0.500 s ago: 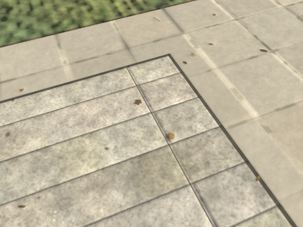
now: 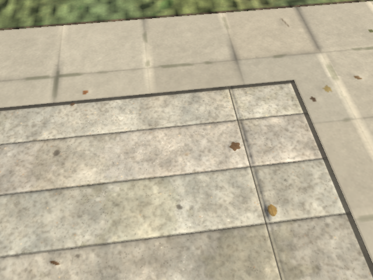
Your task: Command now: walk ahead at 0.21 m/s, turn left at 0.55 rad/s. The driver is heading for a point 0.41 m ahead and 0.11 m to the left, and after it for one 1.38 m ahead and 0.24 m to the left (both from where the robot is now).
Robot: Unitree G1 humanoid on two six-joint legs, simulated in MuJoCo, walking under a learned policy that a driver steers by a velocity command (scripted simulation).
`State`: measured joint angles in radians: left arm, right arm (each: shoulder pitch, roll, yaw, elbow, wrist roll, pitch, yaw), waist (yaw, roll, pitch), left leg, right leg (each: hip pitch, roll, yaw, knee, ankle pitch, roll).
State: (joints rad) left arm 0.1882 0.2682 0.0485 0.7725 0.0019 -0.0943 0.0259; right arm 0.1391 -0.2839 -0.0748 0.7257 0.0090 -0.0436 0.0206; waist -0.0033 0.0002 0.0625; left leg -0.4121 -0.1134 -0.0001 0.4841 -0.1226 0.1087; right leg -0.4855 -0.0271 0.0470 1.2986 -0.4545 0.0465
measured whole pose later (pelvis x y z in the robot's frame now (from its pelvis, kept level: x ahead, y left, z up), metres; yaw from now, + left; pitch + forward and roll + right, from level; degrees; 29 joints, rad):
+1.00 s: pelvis +0.11 +0.00 +0.01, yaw +36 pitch +3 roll -2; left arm 0.11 0.30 0.09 0.69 0.01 0.01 0.04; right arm 0.21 -0.28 -0.07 0.61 0.00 0.03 -0.03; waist -0.01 -0.03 0.02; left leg -0.32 -0.05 -0.12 0.48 -0.21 0.05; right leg -0.56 0.01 0.04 1.00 -0.34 0.08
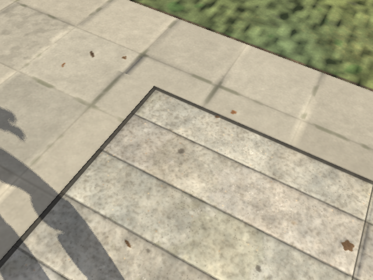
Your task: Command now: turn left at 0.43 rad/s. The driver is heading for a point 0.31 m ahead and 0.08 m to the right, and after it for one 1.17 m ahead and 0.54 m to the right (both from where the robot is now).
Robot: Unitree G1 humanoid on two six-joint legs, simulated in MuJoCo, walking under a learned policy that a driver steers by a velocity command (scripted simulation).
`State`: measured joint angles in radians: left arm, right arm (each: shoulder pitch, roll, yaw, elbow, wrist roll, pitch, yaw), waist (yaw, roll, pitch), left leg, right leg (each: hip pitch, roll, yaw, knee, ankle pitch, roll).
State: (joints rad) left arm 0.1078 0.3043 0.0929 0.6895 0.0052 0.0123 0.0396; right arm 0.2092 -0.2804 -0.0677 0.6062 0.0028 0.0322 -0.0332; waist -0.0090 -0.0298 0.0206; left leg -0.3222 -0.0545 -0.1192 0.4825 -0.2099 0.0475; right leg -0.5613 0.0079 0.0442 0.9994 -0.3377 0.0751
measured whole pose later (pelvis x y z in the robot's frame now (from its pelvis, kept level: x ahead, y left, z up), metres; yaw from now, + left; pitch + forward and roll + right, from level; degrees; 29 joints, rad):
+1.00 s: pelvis +0.28 +0.03 -0.02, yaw -9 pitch +2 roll +1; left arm 0.05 0.25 0.04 0.64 -0.02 -0.04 -0.07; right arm 0.40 -0.26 -0.06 0.83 0.01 -0.07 -0.02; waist -0.08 -0.03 0.04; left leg 0.15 0.00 0.23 0.24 -0.43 -0.01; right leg -0.65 -0.02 -0.05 0.65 -0.03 -0.07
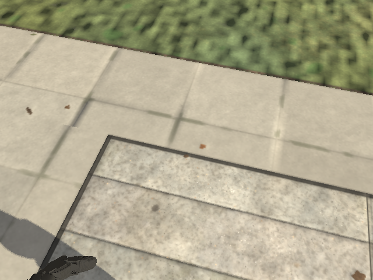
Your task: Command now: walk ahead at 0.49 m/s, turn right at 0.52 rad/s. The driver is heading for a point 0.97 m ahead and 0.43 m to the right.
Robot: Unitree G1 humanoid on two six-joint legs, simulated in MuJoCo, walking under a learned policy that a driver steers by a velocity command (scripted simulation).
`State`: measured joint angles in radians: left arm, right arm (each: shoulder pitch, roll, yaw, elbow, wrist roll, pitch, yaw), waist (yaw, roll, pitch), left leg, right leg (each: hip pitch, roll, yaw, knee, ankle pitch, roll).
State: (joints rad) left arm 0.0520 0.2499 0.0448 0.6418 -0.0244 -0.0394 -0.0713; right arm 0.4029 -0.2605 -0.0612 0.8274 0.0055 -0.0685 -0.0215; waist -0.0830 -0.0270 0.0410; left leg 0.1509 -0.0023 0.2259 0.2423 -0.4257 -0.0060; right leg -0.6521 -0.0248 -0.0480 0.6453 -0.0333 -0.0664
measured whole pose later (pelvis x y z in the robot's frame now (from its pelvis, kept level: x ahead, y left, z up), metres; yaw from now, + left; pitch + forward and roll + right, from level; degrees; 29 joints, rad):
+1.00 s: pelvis +0.54 -0.11 +0.01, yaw -36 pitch +2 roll +2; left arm 0.05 0.28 0.05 0.58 -0.01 -0.02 -0.06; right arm 0.33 -0.31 -0.07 0.82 0.02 -0.06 -0.01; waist -0.10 -0.03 0.06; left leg 0.05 0.03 0.22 0.33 -0.39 -0.04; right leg -0.60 -0.05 -0.01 0.63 -0.07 -0.04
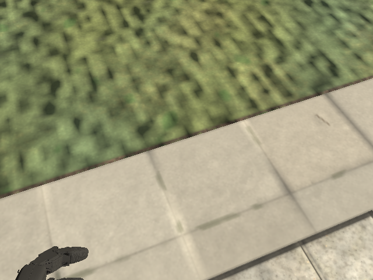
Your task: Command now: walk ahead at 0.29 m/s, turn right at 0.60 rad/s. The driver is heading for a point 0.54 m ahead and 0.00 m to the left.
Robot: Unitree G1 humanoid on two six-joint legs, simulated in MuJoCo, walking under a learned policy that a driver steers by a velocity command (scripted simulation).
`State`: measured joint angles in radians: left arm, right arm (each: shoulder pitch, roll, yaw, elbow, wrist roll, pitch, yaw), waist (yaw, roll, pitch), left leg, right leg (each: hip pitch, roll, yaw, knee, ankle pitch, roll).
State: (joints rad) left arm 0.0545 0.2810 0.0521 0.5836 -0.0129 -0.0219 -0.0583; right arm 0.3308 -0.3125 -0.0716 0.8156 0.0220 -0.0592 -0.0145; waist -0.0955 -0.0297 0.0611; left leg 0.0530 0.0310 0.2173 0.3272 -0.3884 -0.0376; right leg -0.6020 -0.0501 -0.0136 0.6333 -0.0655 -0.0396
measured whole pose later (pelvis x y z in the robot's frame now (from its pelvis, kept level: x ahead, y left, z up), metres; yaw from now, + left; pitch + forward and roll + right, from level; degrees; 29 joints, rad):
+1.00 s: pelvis +0.32 -0.09 +0.00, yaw -12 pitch +2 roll +0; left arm 0.10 0.27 0.04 0.66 0.00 -0.08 -0.03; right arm 0.41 -0.30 -0.05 0.81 0.03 -0.05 -0.01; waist -0.06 0.02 0.02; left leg -0.26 0.03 -0.08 0.94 -0.49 -0.01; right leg -0.38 0.01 -0.04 0.54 -0.20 -0.05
